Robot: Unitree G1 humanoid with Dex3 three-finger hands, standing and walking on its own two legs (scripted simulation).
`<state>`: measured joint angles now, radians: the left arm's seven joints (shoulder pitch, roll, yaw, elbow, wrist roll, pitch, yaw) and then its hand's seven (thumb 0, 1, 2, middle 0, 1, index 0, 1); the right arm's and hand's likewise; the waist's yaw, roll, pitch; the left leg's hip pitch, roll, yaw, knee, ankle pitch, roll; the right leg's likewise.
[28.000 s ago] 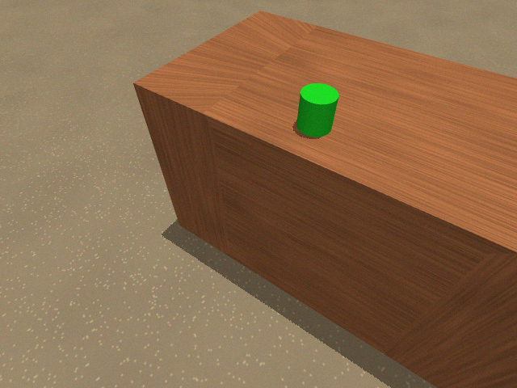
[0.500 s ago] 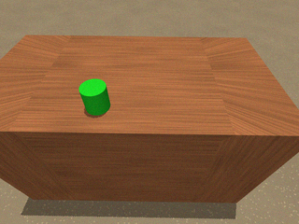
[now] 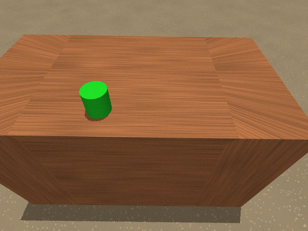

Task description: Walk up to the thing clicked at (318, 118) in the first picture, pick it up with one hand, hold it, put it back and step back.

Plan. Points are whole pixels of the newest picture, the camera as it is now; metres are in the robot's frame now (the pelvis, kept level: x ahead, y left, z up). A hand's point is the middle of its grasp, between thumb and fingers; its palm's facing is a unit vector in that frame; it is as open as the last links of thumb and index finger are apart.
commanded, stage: stand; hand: left
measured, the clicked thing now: (96, 100) +0.52 +0.21 +0.02
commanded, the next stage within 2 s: step back in 1.48 s
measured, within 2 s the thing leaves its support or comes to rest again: neither
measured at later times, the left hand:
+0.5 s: hand out of the picture +0.08 +0.25 -0.15, palm faces -0.01 -0.94 -0.35, open 7.4 cm
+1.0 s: hand out of the picture +0.08 +0.25 -0.15, palm faces -0.01 -0.94 -0.35, open 7.4 cm
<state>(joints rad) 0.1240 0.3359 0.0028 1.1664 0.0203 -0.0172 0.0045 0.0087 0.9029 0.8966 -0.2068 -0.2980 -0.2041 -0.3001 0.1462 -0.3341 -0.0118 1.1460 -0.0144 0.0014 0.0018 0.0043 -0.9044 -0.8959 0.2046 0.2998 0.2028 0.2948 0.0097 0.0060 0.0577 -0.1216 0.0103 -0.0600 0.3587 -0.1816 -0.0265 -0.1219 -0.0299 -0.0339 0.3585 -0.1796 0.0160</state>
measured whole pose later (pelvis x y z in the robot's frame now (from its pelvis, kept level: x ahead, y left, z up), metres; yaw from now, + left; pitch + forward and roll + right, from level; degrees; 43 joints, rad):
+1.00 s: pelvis +0.01 -0.01 +0.00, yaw +0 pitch -2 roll +0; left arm 0.11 0.34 0.01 1.15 0.01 -0.01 0.00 0.01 0.90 0.90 -0.21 -0.30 -0.20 -0.30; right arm 0.12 -0.35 0.00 1.14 -0.01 -0.01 0.00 0.00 -0.90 -0.90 0.21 0.30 0.20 0.29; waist 0.01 0.01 0.05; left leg -0.09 0.02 -0.06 0.31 -0.18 -0.04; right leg -0.10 -0.02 -0.03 0.33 -0.18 0.01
